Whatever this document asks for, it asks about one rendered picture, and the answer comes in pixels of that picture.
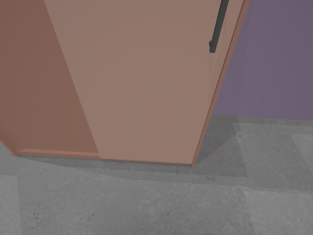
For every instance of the wardrobe door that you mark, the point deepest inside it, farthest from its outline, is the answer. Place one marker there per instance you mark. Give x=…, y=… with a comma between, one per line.
x=39, y=106
x=143, y=72

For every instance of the handle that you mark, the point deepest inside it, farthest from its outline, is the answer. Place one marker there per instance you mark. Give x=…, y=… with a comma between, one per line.
x=219, y=22

